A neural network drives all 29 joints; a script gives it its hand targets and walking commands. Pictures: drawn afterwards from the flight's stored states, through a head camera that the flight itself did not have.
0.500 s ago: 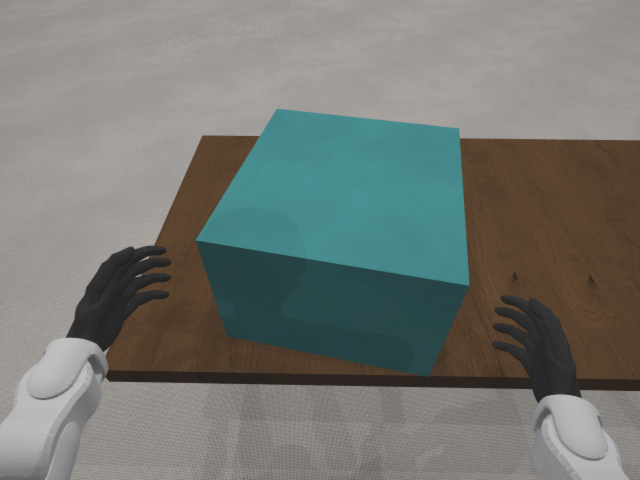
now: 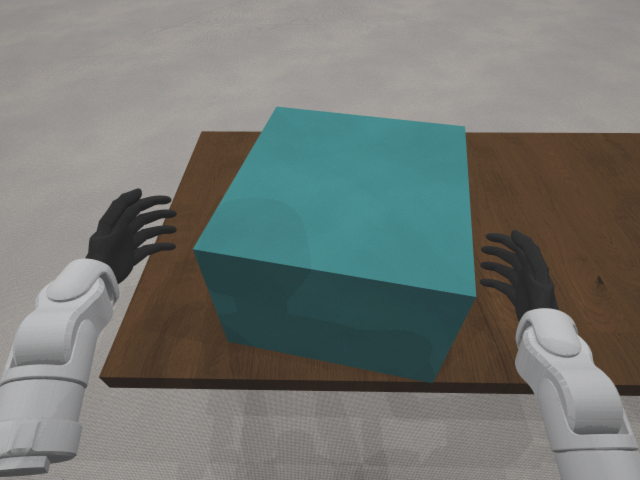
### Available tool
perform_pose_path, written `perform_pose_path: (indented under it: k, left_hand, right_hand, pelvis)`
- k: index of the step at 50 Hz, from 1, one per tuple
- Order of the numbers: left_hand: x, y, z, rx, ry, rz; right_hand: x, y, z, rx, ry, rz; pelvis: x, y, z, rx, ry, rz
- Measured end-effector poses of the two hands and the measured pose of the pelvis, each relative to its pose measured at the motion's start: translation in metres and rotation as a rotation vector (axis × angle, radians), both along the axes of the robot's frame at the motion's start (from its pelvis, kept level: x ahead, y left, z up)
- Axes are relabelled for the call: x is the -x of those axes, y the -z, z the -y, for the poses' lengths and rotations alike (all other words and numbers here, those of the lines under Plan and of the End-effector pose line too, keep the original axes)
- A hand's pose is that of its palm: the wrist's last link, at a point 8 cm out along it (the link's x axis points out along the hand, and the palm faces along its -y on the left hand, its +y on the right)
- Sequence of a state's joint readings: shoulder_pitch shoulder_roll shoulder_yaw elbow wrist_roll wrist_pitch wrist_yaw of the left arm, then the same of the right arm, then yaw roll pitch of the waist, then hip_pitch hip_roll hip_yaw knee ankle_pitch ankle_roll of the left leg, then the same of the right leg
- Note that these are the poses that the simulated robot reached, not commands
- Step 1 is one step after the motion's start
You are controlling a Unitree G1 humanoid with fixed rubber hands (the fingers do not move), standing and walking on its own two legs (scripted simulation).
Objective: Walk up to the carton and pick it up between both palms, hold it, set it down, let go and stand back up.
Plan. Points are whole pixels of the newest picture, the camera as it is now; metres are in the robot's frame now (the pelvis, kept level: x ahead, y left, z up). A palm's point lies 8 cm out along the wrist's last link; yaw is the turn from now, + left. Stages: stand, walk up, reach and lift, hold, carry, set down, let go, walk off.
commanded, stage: reach and lift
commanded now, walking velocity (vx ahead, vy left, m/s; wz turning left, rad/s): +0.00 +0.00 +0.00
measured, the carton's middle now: (347, 232) +0.45 -0.03 +0.06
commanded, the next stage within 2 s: none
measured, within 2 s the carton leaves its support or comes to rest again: neither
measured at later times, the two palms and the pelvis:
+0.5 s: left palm (126, 195) +0.42 +0.25 +0.17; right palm (523, 226) +0.38 -0.23 +0.14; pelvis +0.01 +0.01 +0.00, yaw +0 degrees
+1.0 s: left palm (143, 210) +0.43 +0.24 +0.13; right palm (534, 242) +0.38 -0.26 +0.11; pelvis +0.00 +0.00 +0.00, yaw +0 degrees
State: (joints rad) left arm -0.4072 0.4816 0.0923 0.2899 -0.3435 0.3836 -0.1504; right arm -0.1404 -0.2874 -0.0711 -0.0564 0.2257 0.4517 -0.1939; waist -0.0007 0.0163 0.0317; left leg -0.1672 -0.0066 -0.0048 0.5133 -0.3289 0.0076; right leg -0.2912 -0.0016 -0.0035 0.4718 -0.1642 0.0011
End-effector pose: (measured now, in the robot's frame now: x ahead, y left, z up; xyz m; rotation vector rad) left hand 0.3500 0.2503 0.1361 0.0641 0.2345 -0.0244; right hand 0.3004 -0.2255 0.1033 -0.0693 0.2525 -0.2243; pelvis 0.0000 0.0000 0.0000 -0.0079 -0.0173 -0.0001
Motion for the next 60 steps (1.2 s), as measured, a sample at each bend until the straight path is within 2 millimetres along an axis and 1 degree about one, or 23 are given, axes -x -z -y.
perform_pose_path:
  k: [6,11,16,21,27,32,34,40,46,53,60]
  left_hand:
    - [-0.013,0.001,-0.002,0.017,0.002,-0.021]
    - [-0.028,-0.009,-0.002,0.039,0.006,0.009]
    - [-0.042,-0.014,-0.006,0.064,-0.012,-0.004]
    - [-0.058,-0.023,-0.005,0.081,-0.024,0.004]
    - [-0.08,-0.032,0.008,0.089,-0.007,-0.005]
    - [-0.093,-0.038,0.019,0.08,0.009,-0.004]
    - [-0.096,-0.038,0.022,0.077,0.01,-0.01]
    - [-0.094,-0.022,0.014,0.076,-0.028,-0.042]
    - [-0.089,-0.01,0.013,0.035,-0.032,-0.024]
    - [-0.08,0.019,0.004,-0.001,-0.062,-0.062]
    - [-0.087,0.039,0.0,-0.021,-0.078,-0.051]
  right_hand:
    - [-0.019,-0.012,0.001,0.027,-0.006,0.016]
    - [-0.039,-0.02,-0.001,0.036,-0.018,0.012]
    - [-0.056,-0.02,0.0,0.034,-0.012,-0.02]
    - [-0.071,-0.033,0.001,0.026,-0.007,0.011]
    - [-0.084,-0.039,0.009,0.012,0.024,0.004]
    - [-0.088,-0.045,0.017,0.009,0.046,0.019]
    - [-0.089,-0.044,0.019,0.007,0.055,0.016]
    - [-0.086,-0.031,0.026,0.0,0.075,-0.01]
    - [-0.082,-0.023,0.03,-0.005,0.086,0.005]
    - [-0.08,0.0,0.027,-0.028,0.088,-0.022]
    - [-0.089,0.021,0.019,-0.041,0.078,-0.021]
  pelvis:
    - [-0.006,-0.002,-0.003,0.004,0.0,-0.016]
    - [-0.007,-0.002,-0.004,0.005,0.0,-0.02]
    - [-0.007,-0.003,-0.006,0.007,0.0,-0.021]
    - [-0.007,-0.003,-0.007,0.008,0.0,-0.021]
    - [-0.007,-0.003,-0.007,0.008,0.0,-0.021]
    - [-0.007,-0.003,-0.007,0.008,0.0,-0.021]
    - [-0.007,-0.003,-0.006,0.008,0.0,-0.021]
    - [-0.006,-0.003,-0.006,0.007,0.0,-0.018]
    - [-0.003,-0.003,-0.005,0.006,0.0,-0.015]
    - [-0.003,-0.003,-0.004,0.006,0.0,-0.023]
    - [-0.006,-0.002,-0.004,0.005,0.0,-0.101]
